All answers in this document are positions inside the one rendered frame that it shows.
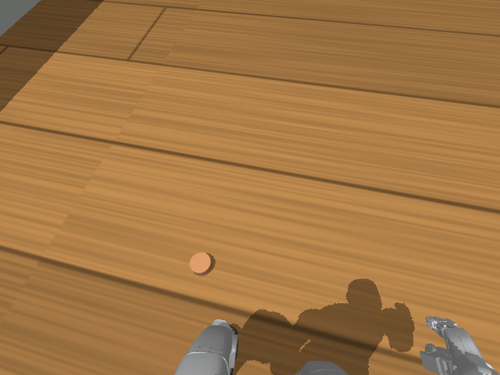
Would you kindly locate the right robot arm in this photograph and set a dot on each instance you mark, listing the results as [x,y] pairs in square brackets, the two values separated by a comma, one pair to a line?
[471,365]

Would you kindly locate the right robot hand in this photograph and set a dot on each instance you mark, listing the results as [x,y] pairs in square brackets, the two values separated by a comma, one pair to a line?
[439,360]

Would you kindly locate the tin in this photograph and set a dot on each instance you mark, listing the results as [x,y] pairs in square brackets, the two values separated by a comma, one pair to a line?
[201,264]

